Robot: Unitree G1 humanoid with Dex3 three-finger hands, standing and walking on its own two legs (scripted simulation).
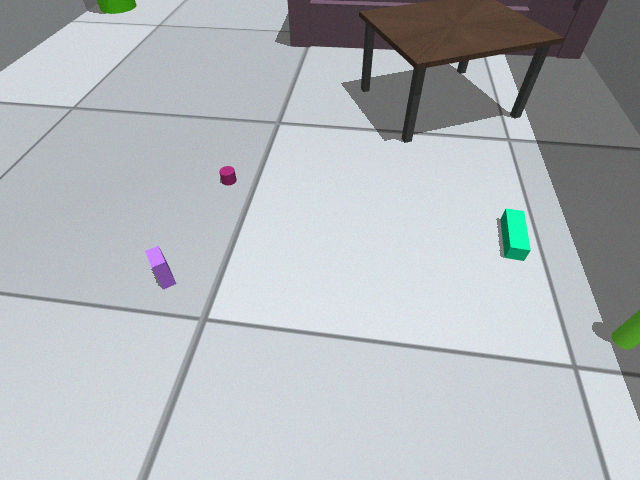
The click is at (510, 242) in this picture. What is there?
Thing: lying carton
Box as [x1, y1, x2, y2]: [500, 209, 530, 260]
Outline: 505,209 500,219 504,256 508,258 523,260 530,250 524,213 520,210
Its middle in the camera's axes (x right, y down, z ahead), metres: +0.81 -0.01 +1.62
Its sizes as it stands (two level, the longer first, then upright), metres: 0.220 0.075 0.068
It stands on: the floor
